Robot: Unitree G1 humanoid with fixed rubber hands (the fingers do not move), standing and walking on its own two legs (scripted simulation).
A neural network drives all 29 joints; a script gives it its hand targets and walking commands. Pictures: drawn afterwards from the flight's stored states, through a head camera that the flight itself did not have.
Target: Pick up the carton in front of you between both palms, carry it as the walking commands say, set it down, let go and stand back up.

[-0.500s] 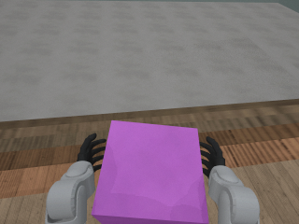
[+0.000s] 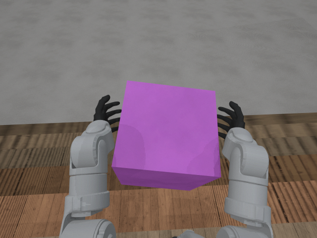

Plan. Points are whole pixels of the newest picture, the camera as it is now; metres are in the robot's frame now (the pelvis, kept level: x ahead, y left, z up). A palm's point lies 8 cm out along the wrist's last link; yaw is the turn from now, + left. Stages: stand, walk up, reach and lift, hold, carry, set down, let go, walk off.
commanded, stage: carry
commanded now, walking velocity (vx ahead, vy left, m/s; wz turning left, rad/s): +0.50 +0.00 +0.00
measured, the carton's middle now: (162, 143) +0.35 +0.02 +0.02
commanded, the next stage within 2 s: none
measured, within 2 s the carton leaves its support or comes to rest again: neither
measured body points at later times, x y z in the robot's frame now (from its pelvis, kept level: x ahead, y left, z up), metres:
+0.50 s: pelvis +0.33 +0.03 -0.10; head +0.29 +0.03 +0.35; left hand +0.68 +0.16 +0.04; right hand +0.66 -0.14 +0.04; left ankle +0.42 +0.07 -0.82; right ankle +0.12 -0.06 -0.66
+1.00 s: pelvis +0.65 +0.03 -0.30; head +0.65 +0.06 +0.15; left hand +0.97 +0.21 -0.22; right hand +1.01 -0.09 -0.20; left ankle +0.48 +0.10 -0.78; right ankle +0.72 +0.00 -1.02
